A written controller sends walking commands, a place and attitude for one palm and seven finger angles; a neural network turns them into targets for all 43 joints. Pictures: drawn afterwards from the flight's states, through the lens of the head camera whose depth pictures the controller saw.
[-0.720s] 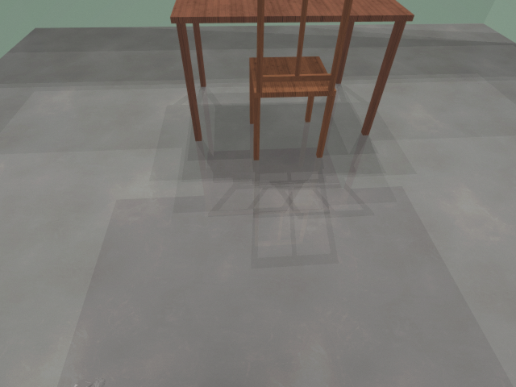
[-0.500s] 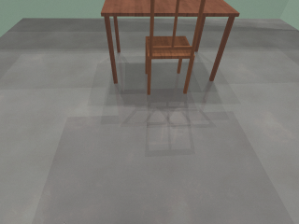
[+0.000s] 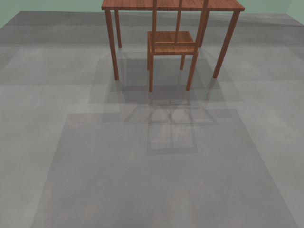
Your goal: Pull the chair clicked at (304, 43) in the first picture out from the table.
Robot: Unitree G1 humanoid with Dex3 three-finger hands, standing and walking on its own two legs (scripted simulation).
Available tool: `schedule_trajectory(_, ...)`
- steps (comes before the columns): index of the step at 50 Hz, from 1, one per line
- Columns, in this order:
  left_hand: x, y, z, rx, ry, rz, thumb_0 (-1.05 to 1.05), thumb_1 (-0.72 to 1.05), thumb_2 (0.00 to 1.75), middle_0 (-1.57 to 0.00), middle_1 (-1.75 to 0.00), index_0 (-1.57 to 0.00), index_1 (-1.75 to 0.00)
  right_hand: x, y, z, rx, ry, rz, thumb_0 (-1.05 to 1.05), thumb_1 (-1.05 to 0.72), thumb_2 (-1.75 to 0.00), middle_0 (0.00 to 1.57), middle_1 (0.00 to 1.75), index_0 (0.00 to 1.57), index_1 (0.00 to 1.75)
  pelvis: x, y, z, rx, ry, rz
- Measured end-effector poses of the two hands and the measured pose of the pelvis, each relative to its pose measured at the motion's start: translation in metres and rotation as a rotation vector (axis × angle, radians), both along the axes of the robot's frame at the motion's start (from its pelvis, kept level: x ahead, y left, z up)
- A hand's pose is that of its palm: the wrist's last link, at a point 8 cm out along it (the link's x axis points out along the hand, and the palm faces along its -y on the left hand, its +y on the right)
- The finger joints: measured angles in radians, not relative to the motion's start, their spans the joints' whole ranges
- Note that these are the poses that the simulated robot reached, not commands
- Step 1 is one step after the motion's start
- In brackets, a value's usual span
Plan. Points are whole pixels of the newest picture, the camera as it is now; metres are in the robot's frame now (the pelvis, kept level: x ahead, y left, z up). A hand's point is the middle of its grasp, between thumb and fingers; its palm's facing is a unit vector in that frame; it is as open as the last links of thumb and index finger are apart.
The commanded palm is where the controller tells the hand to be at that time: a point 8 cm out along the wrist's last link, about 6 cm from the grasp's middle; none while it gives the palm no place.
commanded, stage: stand and wait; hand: left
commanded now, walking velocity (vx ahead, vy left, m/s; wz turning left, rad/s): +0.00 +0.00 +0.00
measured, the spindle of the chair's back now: (178, 19) +1.54 -0.11 -0.06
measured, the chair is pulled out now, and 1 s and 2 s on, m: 0.00 0.00 0.00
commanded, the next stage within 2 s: look at it before walking up in 0.10 s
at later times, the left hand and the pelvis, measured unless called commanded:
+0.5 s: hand out of the picture +0.08 +0.25 -0.16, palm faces -0.01 -0.94 -0.33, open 7.4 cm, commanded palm none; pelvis +0.01 +0.00 +0.00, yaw +0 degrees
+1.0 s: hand out of the picture +0.07 +0.23 -0.17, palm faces -0.05 -0.96 -0.29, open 7.4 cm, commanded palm none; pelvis +0.03 +0.00 +0.00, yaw -4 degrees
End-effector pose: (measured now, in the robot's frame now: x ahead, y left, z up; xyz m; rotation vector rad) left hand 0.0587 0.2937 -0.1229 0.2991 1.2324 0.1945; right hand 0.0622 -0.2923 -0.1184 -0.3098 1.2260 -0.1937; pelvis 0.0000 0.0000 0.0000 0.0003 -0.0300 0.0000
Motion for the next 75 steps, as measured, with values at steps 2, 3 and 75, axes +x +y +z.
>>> schedule_trajectory(2, 0.002, 0.0, 0.0, 0.0, -0.005, -0.002, 0.0, 0.9, 0.9, -0.2, -0.3, -0.2, -0.3, 0.002, 0.001, 0.0, 0.001, -0.004, 0.0, 0.01, -0.9, -0.9, 0.21, 0.3, 0.2, 0.3, 0.0, 0.0, 0.0, 0.0, 0.0, 0.0)
schedule_trajectory(3, 0.004, 0.0, 0.001, 0.0, -0.007, -0.002, 0.0, 0.9, 0.9, -0.2, -0.3, -0.2, -0.3, 0.003, 0.001, 0.0, 0.002, -0.006, 0.001, 0.01, -0.9, -0.9, 0.21, 0.3, 0.2, 0.3, 0.001, 0.001, 0.0, 0.0, 0.0, 0.0)
schedule_trajectory(75, 0.127, -0.144, -0.011, -0.119, 0.211, -0.178, 0.0, 0.9, 0.9, -0.2, -0.3, -0.2, -0.3, 0.116, -0.039, -0.015, 0.138, -0.111, -0.318, 0.01, -0.91, -0.9, 0.2, 0.3, 0.2, 0.3, 0.167, -0.076, 0.0, 0.015, 0.051, -0.323)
